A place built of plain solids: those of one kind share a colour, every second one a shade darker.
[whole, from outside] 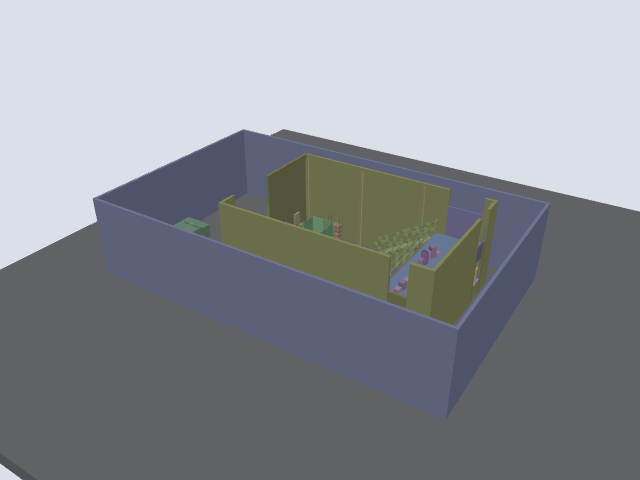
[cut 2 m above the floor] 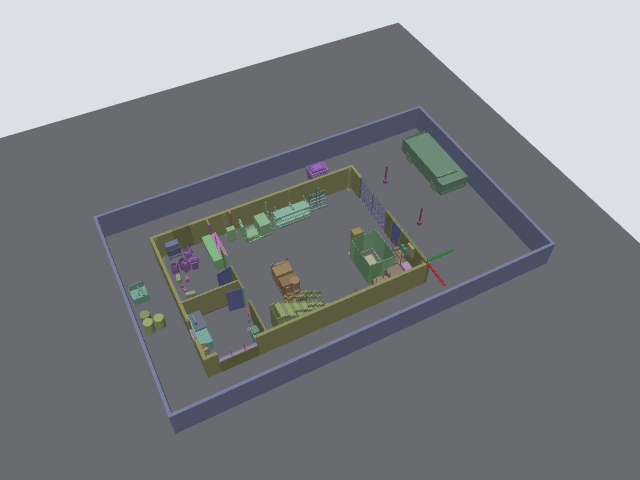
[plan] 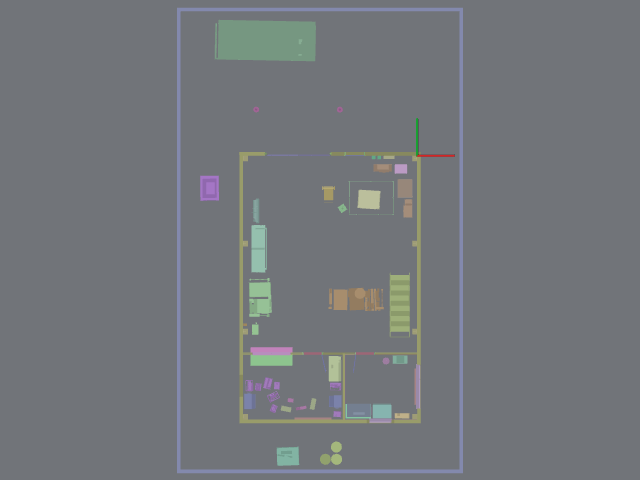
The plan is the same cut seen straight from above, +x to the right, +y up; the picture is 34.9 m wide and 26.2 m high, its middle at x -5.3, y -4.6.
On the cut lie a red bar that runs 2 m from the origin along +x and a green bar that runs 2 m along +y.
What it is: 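A works' own stores building on a factory's ground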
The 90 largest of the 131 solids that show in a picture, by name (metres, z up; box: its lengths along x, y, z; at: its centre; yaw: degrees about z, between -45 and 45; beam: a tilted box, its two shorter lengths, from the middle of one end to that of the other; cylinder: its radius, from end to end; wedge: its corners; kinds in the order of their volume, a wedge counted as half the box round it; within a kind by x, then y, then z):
{
 "yard_bound_1": {"box": [0.2, 25.41, 5.85], "at": [-13.01, -4.63, 2.88]},
 "yard_bound_2": {"box": [15.62, 0.2, 5.85], "at": [-5.3, -17.23, 2.88]},
 "yard_bound_3": {"box": [15.62, 0.2, 5.85], "at": [-5.3, 7.98, 2.88]},
 "yard_bound_4": {"box": [0.2, 25.41, 5.85], "at": [2.41, -4.63, 2.88]},
 "wall_1": {"box": [0.2, 1.46, 6.25], "at": [-9.6, -13.88, 3.08]},
 "wall_2": {"box": [0.2, 1.21, 4.0], "at": [-9.6, -12.55, 1.95]},
 "wall_3": {"box": [0.2, 1.16, 6.25], "at": [-9.6, -11.38, 3.08]},
 "wall_4": {"box": [0.2, 11.0, 6.25], "at": [-9.6, -5.3, 3.08]},
 "wall_5": {"box": [1.41, 0.2, 6.25], "at": [-9.0, 0.1, 3.08]},
 "wall_6": {"box": [5.7, 0.2, 6.25], "at": [-6.85, -14.5, 3.08]},
 "wall_7": {"box": [0.67, 0.06, 2.65], "at": [-6.57, -10.83, 1.27]},
 "wall_8": {"box": [1.17, 0.06, 2.65], "at": [-4.58, -10.83, 1.27]},
 "wall_9": {"box": [0.06, 3.6, 2.65], "at": [-4.03, -12.6, 1.27]},
 "wall_10": {"box": [0.06, 3.6, 2.65], "at": [-3.97, -12.6, 1.27]},
 "wall_11": {"box": [1.26, 0.2, 6.25], "at": [-3.38, -14.5, 3.08]},
 "wall_12": {"box": [4.91, 0.2, 6.25], "at": [-2.25, 0.1, 3.08]},
 "wall_13": {"box": [1.21, 0.2, 1.15], "at": [-2.0, -14.5, 0.53]},
 "wall_14": {"box": [0.16, 0.2, 4.0], "at": [-1.32, -14.5, 1.95]},
 "wall_15": {"box": [2.31, 0.06, 2.65], "at": [-1.15, -10.83, 1.27]},
 "wall_16": {"box": [2.31, 0.06, 2.77], "at": [-1.15, -10.77, 1.33]},
 "wall_17": {"box": [1.46, 0.2, 6.25], "at": [-0.53, -14.5, 3.08]},
 "wall_18": {"box": [0.2, 0.81, 6.25], "at": [0.1, -14.2, 3.08]},
 "wall_19": {"box": [0.2, 2.41, 1.15], "at": [0.1, -12.6, 0.53]},
 "wall_20": {"box": [0.2, 0.61, 6.25], "at": [0.1, -11.1, 3.08]},
 "wall_21": {"box": [0.2, 11.0, 6.25], "at": [0.1, -5.3, 3.08]},
 "beyond_van_1": {"box": [0.1, 1.96, 0.18], "at": [-10.98, 6.25, 0.43], "yaw": -1.1},
 "beyond_van_2": {"box": [4.61, 0.06, 0.2], "at": [-8.68, 5.25, 1.34], "yaw": -1.1},
 "beyond_van_3": {"box": [5.32, 0.08, 0.1], "at": [-8.29, 5.24, 0.72], "yaw": -1.1},
 "beyond_van_4": {"box": [5.29, 2.16, 1.0], "at": [-8.21, 6.29, 0.79], "yaw": -1.1},
 "beyond_van_5": {"box": [0.66, 0.23, 0.71], "at": [-6.56, 5.28, 0.3], "yaw": -1.1},
 "beyond_van_6": {"box": [0.16, 1.96, 0.22], "at": [-5.62, 6.15, 0.43], "yaw": -1.1},
 "raised_floor_deck_1": {"box": [9.56, 3.72, 0.2], "at": [-4.75, -12.57, 2.7]},
 "rack_mid_1": {"box": [0.75, 1.12, 1.18], "at": [-4.18, -7.86, 0.54], "yaw": -0.7},
 "rack_mid_2": {"box": [0.73, 1.13, 1.07], "at": [-3.31, -7.82, 0.49], "yaw": -0.7},
 "rack_mid_3": {"box": [0.8, 1.2, 0.2], "at": [-3.3, -7.82, 0.05], "yaw": 2.8},
 "rack_mid_4": {"box": [1.13, 0.38, 0.4], "at": [-3.21, -7.55, 0.15], "yaw": -0.7},
 "rack_mid_5": {"cylinder": 0.3, "from": [-3.11, -7.51, 0.14], "to": [-3.11, -7.51, 1.02]},
 "rack1n_mid_1": {"box": [0.58, 0.16, 1.1], "at": [-8.88, -8.71, 0.5]},
 "rack1n_mid_2": {"box": [1.2, 0.8, 0.2], "at": [-8.58, -7.31, 0.05], "yaw": 1.2},
 "rack1n_mid_3": {"box": [1.1, 0.76, 0.99], "at": [-8.58, -7.31, 0.64], "yaw": 1.2},
 "rack1n_mid_4": {"box": [0.67, 0.75, 0.49], "at": [-8.39, -8.2, 0.2]},
 "hatch_counter_1": {"box": [2.3, 0.6, 0.04], "at": [-7.95, -11.16, 0.94]},
 "hatch_counter_2": {"box": [2.28, 0.56, 0.84], "at": [-7.95, -11.14, 0.5]},
 "card_cage_1": {"box": [0.76, 0.95, 1.45], "at": [-0.66, -1.78, 0.68]},
 "wall_over_deck_1": {"box": [1.56, 0.1, 1.16], "at": [-2.0, -14.46, 3.36]},
 "wall_over_deck_2": {"box": [0.1, 3.72, 2.22], "at": [0.06, -12.57, 3.89]},
 "plan_chest_small_1": {"box": [0.97, 0.69, 0.97], "at": [-1.91, -13.99, 0.44]},
 "plan_chest_small_2": {"box": [1.02, 0.73, 0.4], "at": [-1.91, -13.97, 0.7]},
 "beyond_drums_1": {"cylinder": 0.3, "from": [-5.01, -16.57, -0.06], "to": [-5.01, -16.57, 0.87]},
 "beyond_drums_2": {"cylinder": 0.3, "from": [-4.41, -15.9, -0.06], "to": [-4.41, -15.9, 0.87]},
 "beyond_drums_3": {"cylinder": 0.3, "from": [-4.39, -16.57, -0.06], "to": [-4.39, -16.57, 0.87]},
 "roll_cab_1": {"box": [0.42, 0.83, 0.39], "at": [-9.23, -13.41, 1.08]},
 "roll_cab_2": {"box": [0.46, 0.85, 0.78], "at": [-9.21, -13.41, 0.5]},
 "roll_cab_3": {"box": [0.42, 0.66, 0.44], "at": [-4.33, -13.41, 0.99]},
 "stillage_1": {"box": [1.08, 0.88, 0.43], "at": [-2.62, -2.39, 0.17], "yaw": -3.4},
 "bar_rack_1": {"box": [0.71, 2.52, 0.14], "at": [-8.68, -5.09, 0.89]},
 "bar_rack_2": {"box": [0.5, 1.78, 0.1], "at": [-8.6, -5.08, 0.48]},
 "bar_rack_3": {"box": [0.2, 2.48, 0.13], "at": [-8.45, -5.13, 0.16]},
 "beyond_waste_container_1": {"box": [0.77, 1.06, 0.19], "at": [-11.33, -1.78, 1.17], "yaw": 0.5},
 "beyond_waste_container_2": {"box": [1.02, 1.36, 0.09], "at": [-11.33, -1.77, 1.09], "yaw": 0.5},
 "beyond_waste_container_3": {"box": [0.47, 0.67, 0.22], "at": [-11.28, -1.78, 1.18], "yaw": 0.5},
 "spill_kit_1": {"box": [0.51, 0.62, 1.12], "at": [-4.83, -2.12, 0.51]},
 "packing_desk_1": {"box": [0.53, 1.4, 0.17], "at": [-4.56, -11.63, 0.87]},
 "packing_desk_2": {"box": [0.37, 1.18, 0.46], "at": [-4.33, -11.72, 0.67]},
 "mesh_cage_1": {"box": [0.025, 0.84, 1.9], "at": [-3.7, -2.75, 1.03]},
 "mesh_cage_2": {"box": [0.025, 0.84, 1.9], "at": [-3.7, -1.85, 1.03]},
 "mesh_cage_3": {"box": [1.14, 0.025, 1.9], "at": [-3.1, -1.4, 1.03]},
 "mesh_cage_4": {"box": [1.17, 0.025, 1.81], "at": [-2.69, -3.2, 1.0]},
 "mesh_cage_5": {"box": [1.14, 0.025, 1.9], "at": [-1.9, -1.4, 1.03]},
 "mesh_cage_6": {"box": [0.025, 0.84, 1.9], "at": [-1.3, -2.75, 1.03]},
 "mesh_cage_7": {"box": [0.025, 0.84, 1.9], "at": [-1.3, -1.85, 1.03]},
 "tool_cabinet_1": {"box": [0.65, 0.5, 0.88], "at": [-0.88, -0.72, 0.56]},
 "door_leaf_1": {"box": [0.044, 0.99, 2.14], "at": [-5.09, -11.34, 1.02], "yaw": 13.1},
 "door_leaf_2": {"box": [0.044, 0.99, 2.14], "at": [-3.41, -11.35, 1.02], "yaw": -7.7},
 "door_leaf_3": {"box": [1.0, 0.044, 2.15], "at": [-3.4, 0.0, 1.02]},
 "archive_row_1": {"box": [0.39, 0.33, 0.32], "at": [-7.88, -11.75, 2.91], "yaw": -13.8},
 "archive_row_2": {"box": [0.39, 0.33, 0.6], "at": [-7.48, -11.85, 3.05], "yaw": -13.8},
 "archive_row_3": {"box": [0.39, 0.33, 0.87], "at": [-3.17, -11.85, 3.18], "yaw": -28.6},
 "truck_charger_1": {"box": [0.36, 0.56, 0.98], "at": [-8.83, -9.49, 0.59]},
 "radiator_1": {"box": [0.1, 1.98, 0.76], "at": [-0.09, -12.6, 0.49]},
 "toolbox_1": {"box": [0.55, 0.28, 0.41], "at": [-7.15, -13.82, 0.16], "yaw": -12.0},
 "toolbox_2": {"box": [0.26, 0.62, 0.36], "at": [-5.67, -13.55, 0.13], "yaw": -11.2},
 "desk_load_drowned_1": {"box": [1.3, 0.72, 0.12], "at": [-3.18, -13.9, 0.79]},
 "distribution_board_1": {"box": [0.6, 0.18, 0.91], "at": [-1.53, -0.09, 1.5]},
 "beyond_stillage_1": {"box": [1.2, 1.0, 0.08], "at": [-7.05, -16.41, 0.13], "yaw": 1.9},
 "downpipe_1": {"box": [0.21, 0.14, 3.05], "at": [-9.39, -9.23, 1.49]},
 "desk_panel_1": {"box": [1.4, 0.8, 0.07], "at": [-3.21, -13.95, 0.69]},
 "shelving_bay_1": {"box": [0.48, 0.66, 0.22], "at": [-0.5, -3.04, 1.26]},
 "stair_openriser_1": {"box": [1.0, 0.03, 2.07], "at": [-0.95, -9.89, 0.98]},
 "printer_stand_1": {"box": [0.42, 0.38, 0.31], "at": [-0.91, -11.12, 0.88]}
}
